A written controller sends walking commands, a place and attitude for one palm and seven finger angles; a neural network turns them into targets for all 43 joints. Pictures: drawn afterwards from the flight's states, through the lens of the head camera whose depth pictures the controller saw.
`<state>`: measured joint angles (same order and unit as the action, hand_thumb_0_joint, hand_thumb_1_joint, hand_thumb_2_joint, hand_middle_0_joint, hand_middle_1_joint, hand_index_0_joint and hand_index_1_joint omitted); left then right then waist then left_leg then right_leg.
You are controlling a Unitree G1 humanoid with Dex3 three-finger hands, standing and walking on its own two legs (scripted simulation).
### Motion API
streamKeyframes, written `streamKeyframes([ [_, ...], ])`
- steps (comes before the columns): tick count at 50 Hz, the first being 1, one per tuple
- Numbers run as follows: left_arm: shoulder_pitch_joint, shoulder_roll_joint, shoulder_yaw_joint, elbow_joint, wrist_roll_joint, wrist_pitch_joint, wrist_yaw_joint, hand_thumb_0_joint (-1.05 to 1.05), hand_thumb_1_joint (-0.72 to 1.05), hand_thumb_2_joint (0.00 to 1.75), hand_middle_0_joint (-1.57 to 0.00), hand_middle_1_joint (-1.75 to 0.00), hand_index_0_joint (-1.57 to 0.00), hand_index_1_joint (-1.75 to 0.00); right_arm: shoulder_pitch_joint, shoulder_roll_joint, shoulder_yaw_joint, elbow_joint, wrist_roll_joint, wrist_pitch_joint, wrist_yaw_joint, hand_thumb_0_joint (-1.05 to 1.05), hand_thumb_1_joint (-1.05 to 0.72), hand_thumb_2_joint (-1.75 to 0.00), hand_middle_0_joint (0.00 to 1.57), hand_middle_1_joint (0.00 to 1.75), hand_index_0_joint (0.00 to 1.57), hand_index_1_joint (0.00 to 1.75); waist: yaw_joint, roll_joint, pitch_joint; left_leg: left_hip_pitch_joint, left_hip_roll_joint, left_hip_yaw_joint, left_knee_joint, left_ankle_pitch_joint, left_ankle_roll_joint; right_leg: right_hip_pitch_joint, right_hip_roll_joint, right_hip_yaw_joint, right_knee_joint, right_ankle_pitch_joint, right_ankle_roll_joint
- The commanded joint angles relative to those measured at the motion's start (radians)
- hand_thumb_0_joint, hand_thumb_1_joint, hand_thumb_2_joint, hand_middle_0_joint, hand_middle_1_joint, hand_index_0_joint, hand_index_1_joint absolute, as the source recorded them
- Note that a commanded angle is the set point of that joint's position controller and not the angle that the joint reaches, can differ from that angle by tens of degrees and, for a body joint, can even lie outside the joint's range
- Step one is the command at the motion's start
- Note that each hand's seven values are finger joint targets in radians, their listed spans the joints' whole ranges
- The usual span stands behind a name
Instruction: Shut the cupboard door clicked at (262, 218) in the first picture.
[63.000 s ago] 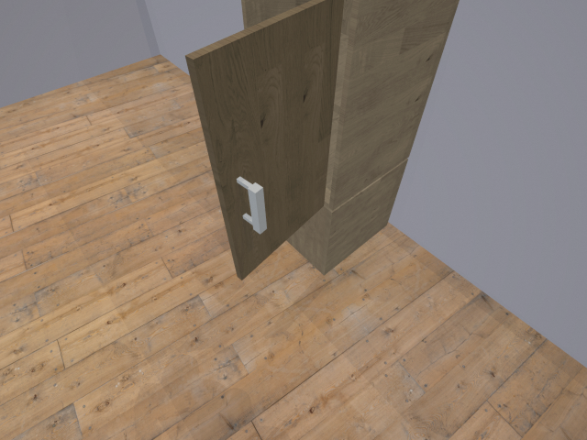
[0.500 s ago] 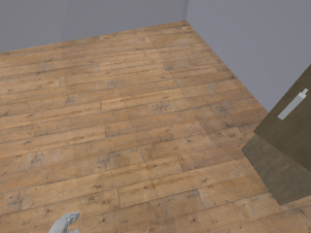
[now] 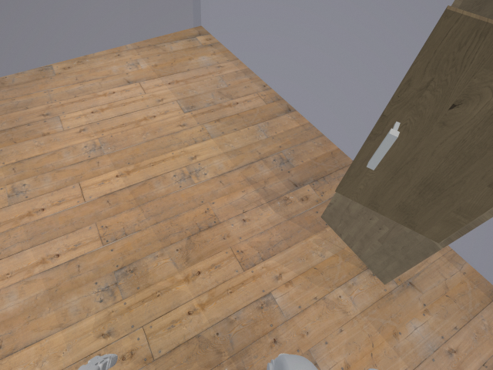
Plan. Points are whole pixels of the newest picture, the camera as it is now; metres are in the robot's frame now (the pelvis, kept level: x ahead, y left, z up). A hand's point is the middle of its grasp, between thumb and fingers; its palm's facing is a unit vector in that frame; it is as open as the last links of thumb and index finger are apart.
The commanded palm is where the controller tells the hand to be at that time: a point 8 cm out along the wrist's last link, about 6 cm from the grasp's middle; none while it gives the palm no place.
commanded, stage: turn to face it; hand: left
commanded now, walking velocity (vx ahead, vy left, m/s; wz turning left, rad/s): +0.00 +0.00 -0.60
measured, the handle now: (384, 145) +0.65 -0.32 -0.07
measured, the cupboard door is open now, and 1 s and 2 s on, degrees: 24 24 24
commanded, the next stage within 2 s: take the last steps up to it in 0.68 s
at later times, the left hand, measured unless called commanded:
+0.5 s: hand (170, 346) +0.17 +0.14 -0.17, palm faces -0.27 -0.94 -0.23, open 7.4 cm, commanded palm none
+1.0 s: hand (198, 318) +0.22 +0.10 -0.17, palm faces -0.42 -0.88 -0.22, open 7.4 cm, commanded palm none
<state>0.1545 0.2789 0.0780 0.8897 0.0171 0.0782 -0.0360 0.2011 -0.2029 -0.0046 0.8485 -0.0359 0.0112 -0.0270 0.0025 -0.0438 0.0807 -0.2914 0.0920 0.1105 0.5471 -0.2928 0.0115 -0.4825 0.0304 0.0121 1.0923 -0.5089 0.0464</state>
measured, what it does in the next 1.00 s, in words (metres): steps on the spot, turning right: right foot, then left foot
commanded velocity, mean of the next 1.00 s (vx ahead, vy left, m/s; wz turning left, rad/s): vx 0.06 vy -0.04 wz -0.35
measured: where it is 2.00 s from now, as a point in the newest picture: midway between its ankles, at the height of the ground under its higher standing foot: (286, 369)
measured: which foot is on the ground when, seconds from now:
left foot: down 0.00-0.24, up 0.26-0.56, down 0.58-0.96, up 0.98-1.00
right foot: up 0.00-0.22, down 0.24-0.58, up 0.60-0.94, down 0.96-1.00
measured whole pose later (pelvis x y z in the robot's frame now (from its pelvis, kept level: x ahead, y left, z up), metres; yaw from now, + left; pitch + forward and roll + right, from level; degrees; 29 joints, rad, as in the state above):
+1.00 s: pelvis +0.06 -0.05 -0.01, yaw -25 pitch +1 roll -1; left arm 0.18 0.22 0.05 0.96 0.02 0.04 -0.04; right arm 0.30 -0.22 -0.04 1.01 -0.03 0.04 -0.02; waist -0.03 0.04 0.02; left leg -0.31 0.13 0.14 0.71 -0.47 -0.03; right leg -0.21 0.02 -0.06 0.52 -0.34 -0.03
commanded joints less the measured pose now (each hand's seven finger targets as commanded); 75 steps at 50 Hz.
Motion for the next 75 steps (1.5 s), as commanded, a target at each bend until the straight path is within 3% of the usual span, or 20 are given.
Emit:
streamKeyframes([
  [1,-0.044,0.042,0.017,-0.097,-0.003,-0.018,-0.008,0.00,0.90,0.90,-0.20,-0.30,-0.20,-0.30,0.072,-0.223,-0.066,-0.036,0.005,-0.019,-0.018,0.00,-0.90,-0.90,0.20,0.30,0.20,0.30,-0.027,0.236,-0.146,0.259,0.245,-0.111,-0.151,0.634,0.113,-0.062,-0.058,-0.034,-0.029,0.034,0.019],
  [10,0.019,0.071,0.014,-0.077,0.003,-0.039,-0.003,0.00,0.90,0.90,-0.20,-0.30,-0.20,-0.30,0.049,-0.257,-0.094,-0.009,0.014,0.001,0.007,0.00,-0.90,-0.90,0.20,0.30,0.20,0.30,0.011,0.218,-0.140,0.083,0.235,0.020,0.036,0.401,0.016,0.330,-0.026,-0.117,-0.622,0.310,-0.041],
  [12,0.157,0.241,0.047,-0.035,0.012,-0.061,0.022,0.00,0.90,0.90,-0.20,-0.30,-0.20,-0.30,-0.023,-0.137,-0.064,-0.078,0.027,0.002,0.014,0.00,-0.90,-0.90,0.20,0.30,0.20,0.30,0.084,-0.245,-0.165,-0.321,0.005,0.092,0.429,-0.346,-0.094,0.586,-0.397,0.355,-0.729,0.846,-0.211],
  [13,0.191,0.258,0.042,-0.026,-0.003,-0.059,0.032,0.00,0.90,0.90,-0.20,-0.30,-0.20,-0.30,-0.061,-0.158,-0.058,-0.092,0.027,0.016,0.002,0.00,-0.90,-0.90,0.20,0.30,0.20,0.30,0.099,-0.164,-0.151,-0.333,0.005,-0.057,0.565,-0.377,-0.088,0.490,-0.444,0.371,-0.725,0.930,-0.280],
  [18,0.008,0.144,0.018,-0.071,0.002,-0.061,0.050,0.00,0.90,0.90,-0.20,-0.30,-0.20,-0.30,0.000,-0.147,-0.054,-0.020,0.022,0.021,0.004,0.00,-0.90,-0.90,0.20,0.30,0.20,0.30,-0.007,-0.125,-0.166,-0.266,0.016,-0.089,0.551,-0.151,-0.107,0.396,-0.269,0.174,-0.689,0.841,-0.234],
  [27,-0.016,0.129,0.020,-0.050,-0.003,-0.047,0.044,0.00,0.90,0.90,-0.20,-0.30,-0.20,-0.30,0.105,-0.138,-0.049,0.016,0.025,-0.003,-0.001,0.00,-0.90,-0.90,0.20,0.30,0.20,0.30,-0.049,-0.056,-0.137,0.123,-0.041,-0.064,-0.093,0.133,-0.074,0.183,-0.181,0.207,-0.593,0.555,-0.145],
  [29,0.053,0.033,0.002,-0.066,-0.013,-0.038,0.035,0.00,0.90,0.90,-0.20,-0.30,-0.20,-0.30,0.140,-0.285,-0.072,0.011,0.006,-0.014,-0.006,0.00,-0.90,-0.90,0.20,0.30,0.20,0.30,-0.035,0.344,-0.169,0.227,0.317,-0.417,-0.219,0.394,0.100,0.010,0.012,0.012,-0.282,-0.023,-0.036],
  [30,0.020,0.060,0.001,-0.068,-0.003,-0.033,0.038,0.00,0.90,0.90,-0.20,-0.30,-0.20,-0.30,0.139,-0.279,-0.069,0.016,0.004,-0.015,-0.014,0.00,-0.90,-0.90,0.20,0.30,0.20,0.30,-0.053,0.345,-0.150,0.179,0.362,-0.458,-0.235,0.442,0.159,-0.007,-0.004,0.036,-0.090,-0.129,-0.030],
  [34,0.024,0.034,0.010,-0.025,-0.001,-0.029,0.022,0.00,0.90,0.90,-0.20,-0.30,-0.20,-0.30,0.053,-0.193,-0.047,0.005,0.001,-0.019,-0.022,0.00,-0.90,-0.90,0.20,0.30,0.20,0.30,-0.006,0.204,-0.117,0.155,0.230,-0.210,-0.195,0.563,0.135,-0.016,-0.049,0.027,0.020,0.020,-0.005],
  [39,-0.017,-0.003,-0.006,-0.021,-0.001,-0.028,0.021,0.00,0.90,0.90,-0.20,-0.30,-0.20,-0.30,0.112,-0.193,-0.061,0.059,0.004,-0.014,-0.018,0.00,-0.90,-0.90,0.20,0.30,0.20,0.30,-0.040,0.230,-0.152,0.220,0.222,-0.136,-0.168,0.607,0.136,0.071,-0.043,-0.042,-0.225,0.028,-0.008],
  [46,0.069,0.026,0.005,0.024,0.007,-0.040,-0.004,0.00,0.90,0.90,-0.20,-0.30,-0.20,-0.30,0.086,-0.225,-0.083,0.090,0.006,-0.005,-0.005,0.00,-0.90,-0.90,0.20,0.30,0.20,0.30,0.004,0.157,-0.112,0.008,0.214,-0.119,-0.129,-0.029,0.054,0.370,-0.015,-0.096,-0.665,0.209,-0.054],
  [48,0.182,0.168,0.035,0.061,0.019,-0.057,0.013,0.00,0.90,0.90,-0.20,-0.30,-0.20,-0.30,0.013,-0.113,-0.057,0.042,0.022,-0.011,0.004,0.00,-0.90,-0.90,0.20,0.30,0.20,0.30,0.071,-0.253,-0.067,-0.354,-0.015,0.088,0.241,-0.345,-0.057,0.577,-0.321,0.342,-0.904,0.060,-0.204],
  [49,0.222,0.192,0.033,0.062,0.005,-0.057,0.020,0.00,0.90,0.90,-0.20,-0.30,-0.20,-0.30,-0.089,-0.134,-0.055,0.002,0.012,-0.005,0.007,0.00,-0.90,-0.90,0.20,0.30,0.20,0.30,0.111,-0.174,-0.017,-0.405,-0.030,-0.020,0.430,-0.369,-0.053,0.478,-0.389,0.405,-0.936,0.096,-0.284],
  [54,0.087,0.067,0.003,0.045,0.007,-0.090,0.034,0.00,0.90,0.90,-0.20,-0.30,-0.20,-0.30,-0.008,-0.119,-0.064,0.067,0.006,-0.006,0.017,0.00,-0.90,-0.90,0.20,0.30,0.20,0.30,-0.014,-0.090,0.011,-0.331,0.017,-0.046,0.518,-0.124,-0.072,0.352,-0.246,0.155,-0.876,0.355,-0.274],
  [59,0.124,0.086,0.004,0.077,0.011,-0.095,0.032,0.00,0.90,0.90,-0.20,-0.30,-0.20,-0.30,-0.019,-0.090,-0.054,0.054,0.008,-0.018,0.016,0.00,-0.90,-0.90,0.20,0.30,0.20,0.30,-0.007,-0.072,-0.031,-0.250,-0.008,0.007,0.263,-0.086,-0.069,0.407,-0.227,0.131,-0.825,0.532,-0.274],
  [63,0.086,0.077,0.005,0.082,-0.004,-0.086,0.026,0.00,0.90,0.90,-0.20,-0.30,-0.20,-0.30,0.149,-0.122,-0.058,0.115,0.005,-0.043,-0.002,0.00,-0.90,-0.90,0.20,0.30,0.20,0.30,-0.090,-0.009,-0.094,0.121,-0.039,0.034,-0.053,0.124,-0.050,0.287,-0.146,0.075,-0.594,0.599,-0.204],
  [65,0.140,-0.008,-0.018,0.053,-0.008,-0.083,0.014,0.00,0.90,0.90,-0.20,-0.30,-0.20,-0.30,0.354,-0.308,-0.092,0.158,-0.015,-0.053,-0.020,0.00,-0.90,-0.90,0.20,0.30,0.20,0.30,-0.137,0.385,-0.215,0.462,0.421,-0.564,-0.218,0.232,0.145,-0.092,0.024,-0.055,-0.047,-0.079,-0.086],
  [66,0.098,0.046,-0.009,0.046,0.012,-0.073,0.017,0.00,0.90,0.90,-0.20,-0.30,-0.20,-0.30,0.332,-0.303,-0.082,0.156,-0.007,-0.046,-0.027,0.00,-0.90,-0.90,0.20,0.30,0.20,0.30,-0.134,0.285,-0.185,0.352,0.460,-0.590,-0.276,0.146,0.166,-0.126,-0.012,0.049,0.110,-0.099,-0.083],
  [70,0.061,0.007,0.003,0.059,0.017,-0.057,-0.006,0.00,0.90,0.90,-0.20,-0.30,-0.20,-0.30,0.149,-0.182,-0.054,0.109,-0.003,-0.063,-0.032,0.00,-0.90,-0.90,0.20,0.30,0.20,0.30,-0.038,0.170,-0.031,0.131,0.329,-0.277,-0.301,0.250,0.113,-0.130,-0.096,0.039,0.142,0.149,-0.039],
  [75,0.046,-0.046,-0.014,0.055,0.008,-0.042,0.001,0.00,0.90,0.90,-0.20,-0.30,-0.20,-0.30,0.128,-0.169,-0.058,0.124,0.001,-0.052,-0.017,0.00,-0.90,-0.90,0.20,0.30,0.20,0.30,-0.023,0.191,-0.052,0.089,0.230,-0.035,-0.254,0.490,0.092,0.004,-0.094,-0.053,-0.178,0.216,-0.014],
])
